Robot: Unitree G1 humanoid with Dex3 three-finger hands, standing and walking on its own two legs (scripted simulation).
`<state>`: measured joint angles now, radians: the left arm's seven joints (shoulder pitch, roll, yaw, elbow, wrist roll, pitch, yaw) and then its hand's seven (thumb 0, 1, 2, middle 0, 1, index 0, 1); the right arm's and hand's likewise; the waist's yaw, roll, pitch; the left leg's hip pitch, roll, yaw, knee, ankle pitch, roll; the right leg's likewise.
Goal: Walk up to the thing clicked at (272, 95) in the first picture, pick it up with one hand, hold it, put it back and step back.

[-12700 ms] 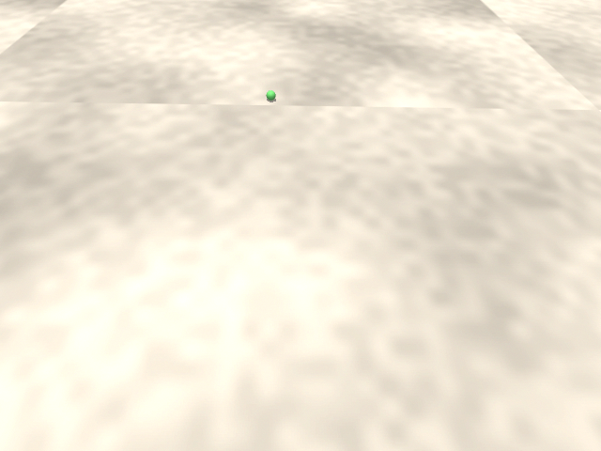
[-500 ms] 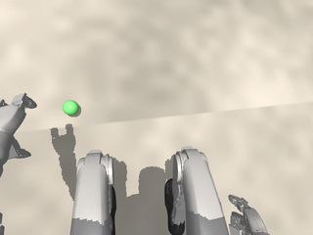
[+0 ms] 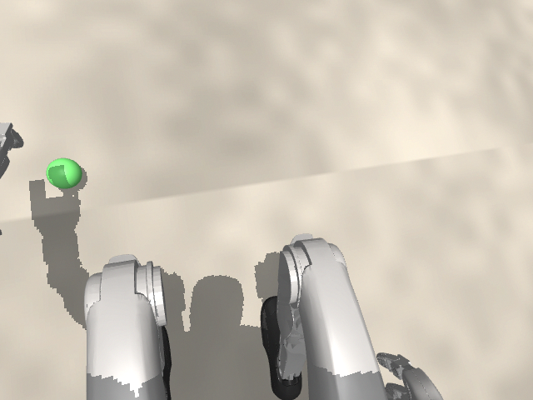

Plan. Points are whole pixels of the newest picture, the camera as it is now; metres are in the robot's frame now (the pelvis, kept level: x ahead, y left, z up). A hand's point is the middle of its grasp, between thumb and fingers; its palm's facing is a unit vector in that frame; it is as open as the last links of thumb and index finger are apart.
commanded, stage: rise first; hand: left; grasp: from above
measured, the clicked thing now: (64, 173) +0.51 +0.30 -0.32
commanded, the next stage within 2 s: none
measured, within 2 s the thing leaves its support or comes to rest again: neither
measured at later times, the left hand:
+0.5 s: hand (7, 183) +0.45 +0.34 -0.19, palm faces -0.46 -0.08 -0.88, open 14.0 cm
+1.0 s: hand (14, 182) +0.46 +0.34 -0.21, palm faces -0.46 -0.09 -0.89, open 14.1 cm
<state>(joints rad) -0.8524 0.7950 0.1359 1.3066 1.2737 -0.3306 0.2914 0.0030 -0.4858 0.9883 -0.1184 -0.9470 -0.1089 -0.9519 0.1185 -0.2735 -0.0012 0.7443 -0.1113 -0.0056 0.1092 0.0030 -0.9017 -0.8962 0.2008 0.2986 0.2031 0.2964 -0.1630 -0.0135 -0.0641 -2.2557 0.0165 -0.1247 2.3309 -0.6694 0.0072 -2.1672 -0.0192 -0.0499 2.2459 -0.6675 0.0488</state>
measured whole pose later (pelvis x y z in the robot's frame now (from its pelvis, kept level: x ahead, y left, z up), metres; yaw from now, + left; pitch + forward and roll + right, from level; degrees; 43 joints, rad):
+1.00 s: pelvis +0.01 +0.00 -0.03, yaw -3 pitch +33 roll -10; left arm -0.95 0.89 0.17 1.46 1.31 -0.32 0.38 0.00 -0.53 1.01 -0.08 -1.03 -0.08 -1.03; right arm 0.11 -0.28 0.08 0.73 -0.18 -0.01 0.15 0.00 -0.91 -0.90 0.20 0.30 0.20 0.30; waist -0.23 -0.04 0.00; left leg -2.35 0.02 -0.17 2.46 -0.71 0.00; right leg -2.25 0.00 -0.07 2.35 -0.69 0.06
